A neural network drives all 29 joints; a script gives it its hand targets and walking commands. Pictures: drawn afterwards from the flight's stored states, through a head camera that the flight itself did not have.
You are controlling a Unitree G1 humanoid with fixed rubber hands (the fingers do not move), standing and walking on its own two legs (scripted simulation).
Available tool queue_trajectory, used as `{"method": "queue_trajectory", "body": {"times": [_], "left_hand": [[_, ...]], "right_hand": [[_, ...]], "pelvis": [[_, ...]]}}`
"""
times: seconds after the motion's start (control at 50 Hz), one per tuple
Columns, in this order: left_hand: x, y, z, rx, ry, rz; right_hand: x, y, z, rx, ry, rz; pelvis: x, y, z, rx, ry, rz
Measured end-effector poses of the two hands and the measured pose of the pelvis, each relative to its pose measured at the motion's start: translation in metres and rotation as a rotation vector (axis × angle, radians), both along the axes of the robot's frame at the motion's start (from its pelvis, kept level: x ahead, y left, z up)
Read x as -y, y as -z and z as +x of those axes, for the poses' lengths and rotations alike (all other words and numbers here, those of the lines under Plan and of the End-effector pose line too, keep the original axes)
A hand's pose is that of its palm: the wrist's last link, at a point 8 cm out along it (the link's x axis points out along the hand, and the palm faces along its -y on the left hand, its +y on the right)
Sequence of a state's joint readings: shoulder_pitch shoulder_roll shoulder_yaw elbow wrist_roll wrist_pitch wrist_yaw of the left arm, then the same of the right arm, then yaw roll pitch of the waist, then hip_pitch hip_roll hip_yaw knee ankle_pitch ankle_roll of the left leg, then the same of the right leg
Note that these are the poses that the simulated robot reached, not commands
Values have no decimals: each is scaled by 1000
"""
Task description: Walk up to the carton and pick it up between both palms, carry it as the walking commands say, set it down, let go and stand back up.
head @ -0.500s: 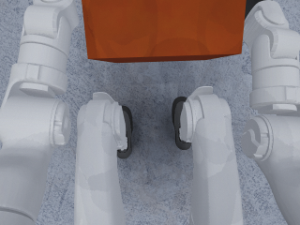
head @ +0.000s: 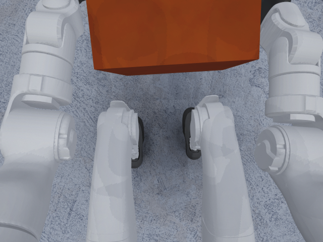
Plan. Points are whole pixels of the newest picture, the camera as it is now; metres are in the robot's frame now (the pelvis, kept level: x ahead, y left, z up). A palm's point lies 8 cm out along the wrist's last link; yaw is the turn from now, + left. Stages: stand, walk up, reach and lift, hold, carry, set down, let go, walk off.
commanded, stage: reach and lift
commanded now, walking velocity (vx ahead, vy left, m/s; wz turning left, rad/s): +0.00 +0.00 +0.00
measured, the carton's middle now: (172, 23) +0.52 -0.03 -0.15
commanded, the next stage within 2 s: none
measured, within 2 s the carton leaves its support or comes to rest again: neither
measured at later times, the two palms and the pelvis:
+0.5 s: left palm out of the picture +0.53 +0.15 +0.00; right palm (304, 2) +0.49 -0.20 +0.00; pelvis -0.01 +0.00 +0.05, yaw +1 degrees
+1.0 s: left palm out of the picture +0.51 +0.16 +0.07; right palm out of the picture +0.47 -0.20 +0.07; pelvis +0.00 +0.00 +0.12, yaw +1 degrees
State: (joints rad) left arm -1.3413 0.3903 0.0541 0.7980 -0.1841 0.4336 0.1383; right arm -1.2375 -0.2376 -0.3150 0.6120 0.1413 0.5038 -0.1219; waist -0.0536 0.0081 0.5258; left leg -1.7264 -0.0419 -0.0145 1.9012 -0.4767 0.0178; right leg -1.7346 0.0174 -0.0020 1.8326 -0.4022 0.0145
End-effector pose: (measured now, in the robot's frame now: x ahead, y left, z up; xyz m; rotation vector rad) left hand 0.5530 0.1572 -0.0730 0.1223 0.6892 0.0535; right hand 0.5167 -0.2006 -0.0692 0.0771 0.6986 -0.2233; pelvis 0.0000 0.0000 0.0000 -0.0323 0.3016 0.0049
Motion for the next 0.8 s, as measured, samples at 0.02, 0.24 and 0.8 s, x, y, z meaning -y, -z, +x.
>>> {"method": "queue_trajectory", "body": {"times": [0.02,0.24,0.8], "left_hand": [[0,-4,0,2,2,3],[3,-35,-12,0,20,28],[1,-110,-26,-30,29,34]], "right_hand": [[0,-3,-1,3,2,3],[2,-25,-19,5,9,12],[-1,-108,-31,-15,2,-8]], "pelvis": [[0,-3,0,2,-1,-1],[0,-24,-4,37,-6,0],[-4,-94,4,105,-17,-7]]}}
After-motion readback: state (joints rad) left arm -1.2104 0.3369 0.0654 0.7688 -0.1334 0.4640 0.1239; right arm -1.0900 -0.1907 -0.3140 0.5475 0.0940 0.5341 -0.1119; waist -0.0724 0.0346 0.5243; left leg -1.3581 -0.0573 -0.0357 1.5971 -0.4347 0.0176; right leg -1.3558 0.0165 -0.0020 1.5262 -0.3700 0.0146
